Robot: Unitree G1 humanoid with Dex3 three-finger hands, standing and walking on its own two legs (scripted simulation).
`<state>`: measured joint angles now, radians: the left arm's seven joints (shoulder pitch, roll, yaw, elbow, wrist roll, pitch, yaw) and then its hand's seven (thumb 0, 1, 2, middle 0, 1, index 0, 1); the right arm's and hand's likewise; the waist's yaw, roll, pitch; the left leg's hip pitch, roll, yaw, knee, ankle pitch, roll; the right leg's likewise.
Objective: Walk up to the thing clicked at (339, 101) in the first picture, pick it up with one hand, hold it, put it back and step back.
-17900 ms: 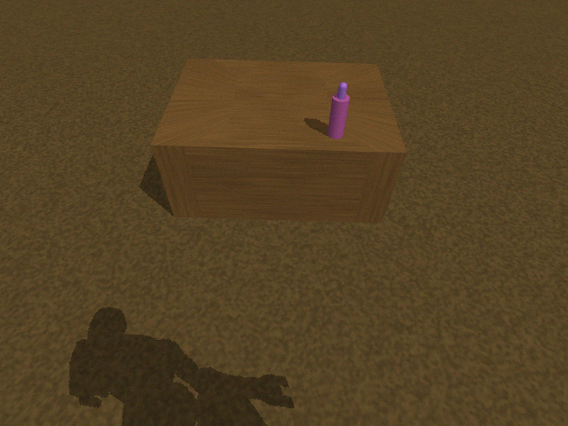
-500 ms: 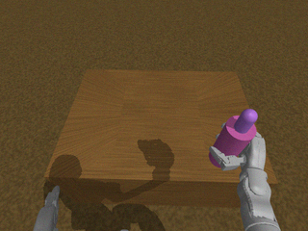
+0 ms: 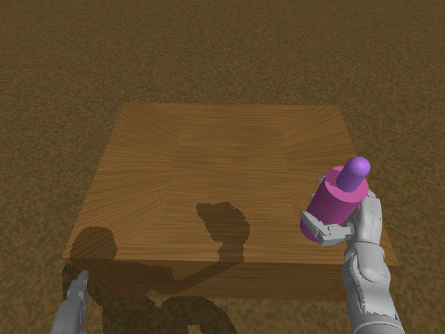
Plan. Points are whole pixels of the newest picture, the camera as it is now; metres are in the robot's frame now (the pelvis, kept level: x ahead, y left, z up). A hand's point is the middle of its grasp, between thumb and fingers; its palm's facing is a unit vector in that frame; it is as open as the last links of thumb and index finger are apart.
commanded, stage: crouch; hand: right
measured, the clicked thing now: (334, 200) +0.33 -0.17 +0.09
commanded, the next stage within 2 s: lower in 1.36 s
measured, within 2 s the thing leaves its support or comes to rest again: neither
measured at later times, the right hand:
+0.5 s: hand (320, 206) +0.38 -0.18 -0.01, palm faces +0.23 +0.97 +0.01, open 9.1 cm
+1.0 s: hand (316, 202) +0.43 -0.20 -0.09, palm faces +0.24 +0.97 +0.00, open 9.1 cm
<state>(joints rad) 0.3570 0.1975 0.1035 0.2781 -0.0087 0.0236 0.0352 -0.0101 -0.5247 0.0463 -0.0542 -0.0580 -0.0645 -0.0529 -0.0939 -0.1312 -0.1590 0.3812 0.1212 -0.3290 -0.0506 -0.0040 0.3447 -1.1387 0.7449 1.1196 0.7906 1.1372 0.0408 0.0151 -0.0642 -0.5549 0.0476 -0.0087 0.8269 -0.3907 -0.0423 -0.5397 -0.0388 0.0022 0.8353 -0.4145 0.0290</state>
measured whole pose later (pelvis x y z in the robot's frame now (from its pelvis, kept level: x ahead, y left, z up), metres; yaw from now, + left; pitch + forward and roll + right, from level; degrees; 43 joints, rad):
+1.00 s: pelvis -0.02 +0.00 -0.08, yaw +1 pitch +23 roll +3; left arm 0.41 0.24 0.10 -0.06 0.09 -0.02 -0.04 -0.01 -0.50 0.04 -0.05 -0.06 -0.07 -0.05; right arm -0.56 -0.35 -0.48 1.01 0.02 -0.58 0.00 0.00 0.35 -1.16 0.74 1.12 0.79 1.14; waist 0.21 0.04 -0.14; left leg -1.11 0.02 0.01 1.22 -0.50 -0.04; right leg -1.12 -0.06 0.05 1.28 -0.56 0.03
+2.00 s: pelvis -0.04 +0.00 -0.15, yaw +3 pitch +30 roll +5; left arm 0.48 0.29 0.12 -0.36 0.10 -0.07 -0.07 -0.01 -0.54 0.06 -0.06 -0.05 -0.06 -0.05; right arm -0.68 -0.54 -0.63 1.11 -0.03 -0.60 0.06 -0.01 0.35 -1.16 0.74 1.13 0.78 1.15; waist 0.33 0.04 -0.15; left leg -1.46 0.00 0.05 1.49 -0.56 -0.03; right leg -1.49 -0.07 0.11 1.57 -0.62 0.05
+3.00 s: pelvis -0.06 +0.00 -0.19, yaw +4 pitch +32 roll +6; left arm 0.50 0.35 0.20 -0.53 0.07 -0.12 -0.09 -0.01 -0.56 0.07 -0.06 -0.04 -0.06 -0.05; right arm -0.71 -0.61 -0.67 1.10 -0.05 -0.59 0.06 -0.01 0.35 -1.16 0.75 1.11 0.80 1.12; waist 0.39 0.05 -0.15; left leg -1.62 0.00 0.05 1.63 -0.58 -0.04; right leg -1.65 -0.06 0.13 1.73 -0.65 0.05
